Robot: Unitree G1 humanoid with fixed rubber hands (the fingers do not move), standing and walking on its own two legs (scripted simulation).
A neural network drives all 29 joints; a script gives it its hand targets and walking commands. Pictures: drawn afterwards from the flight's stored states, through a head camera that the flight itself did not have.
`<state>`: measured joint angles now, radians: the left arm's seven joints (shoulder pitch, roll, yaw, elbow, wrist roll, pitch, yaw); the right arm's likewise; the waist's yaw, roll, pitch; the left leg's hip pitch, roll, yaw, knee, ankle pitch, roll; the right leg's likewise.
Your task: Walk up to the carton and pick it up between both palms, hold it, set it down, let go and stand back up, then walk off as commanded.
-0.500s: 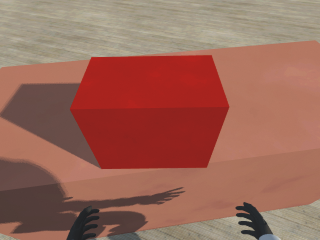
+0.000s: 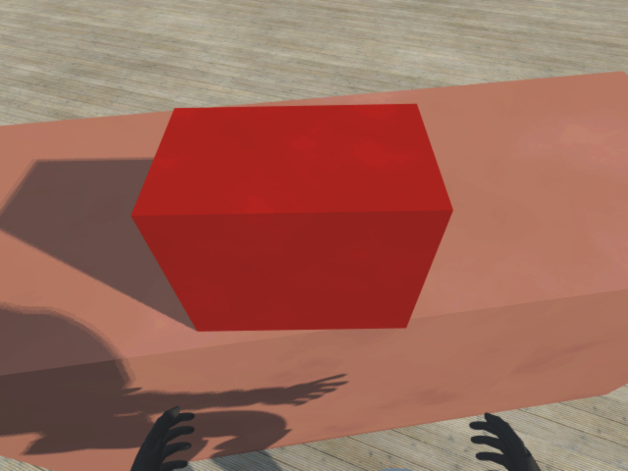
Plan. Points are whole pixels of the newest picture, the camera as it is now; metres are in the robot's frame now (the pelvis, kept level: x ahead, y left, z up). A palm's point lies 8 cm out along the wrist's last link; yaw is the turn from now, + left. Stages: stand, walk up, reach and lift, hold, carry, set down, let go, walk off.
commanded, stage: stand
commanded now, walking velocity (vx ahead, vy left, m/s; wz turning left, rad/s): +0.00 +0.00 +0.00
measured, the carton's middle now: (298, 226) +0.39 +0.03 +0.10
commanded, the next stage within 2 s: walk up in 1.02 s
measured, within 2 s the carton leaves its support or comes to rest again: neither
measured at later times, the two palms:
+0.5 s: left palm out of the picture +0.14 +0.23 -0.09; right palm out of the picture +0.12 -0.25 -0.10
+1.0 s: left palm out of the picture +0.13 +0.24 -0.09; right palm out of the picture +0.11 -0.25 -0.10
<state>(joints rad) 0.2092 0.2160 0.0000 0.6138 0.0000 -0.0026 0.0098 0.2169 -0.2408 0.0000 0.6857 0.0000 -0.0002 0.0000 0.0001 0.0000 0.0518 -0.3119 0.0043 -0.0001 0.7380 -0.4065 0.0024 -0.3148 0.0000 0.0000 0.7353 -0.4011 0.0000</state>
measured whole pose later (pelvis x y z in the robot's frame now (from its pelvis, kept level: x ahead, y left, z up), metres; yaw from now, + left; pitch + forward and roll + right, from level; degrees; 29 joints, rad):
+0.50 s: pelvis +0.00 +0.00 +0.00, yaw +0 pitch -1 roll +0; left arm 0.21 0.22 0.00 0.62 0.00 0.00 0.01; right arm 0.21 -0.25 0.00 0.72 0.00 0.00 0.00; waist 0.00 0.00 0.05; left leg -0.31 0.00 0.00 0.74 -0.41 0.00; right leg -0.31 0.00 0.00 0.74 -0.40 0.00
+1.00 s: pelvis +0.00 +0.00 +0.00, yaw +0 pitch -1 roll +0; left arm 0.21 0.22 0.00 0.65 0.00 0.00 0.01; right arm 0.20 -0.26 0.00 0.76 0.00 0.00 0.00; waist 0.00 0.00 0.05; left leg -0.31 0.00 0.00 0.74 -0.40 0.00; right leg -0.31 0.00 0.00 0.74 -0.40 0.00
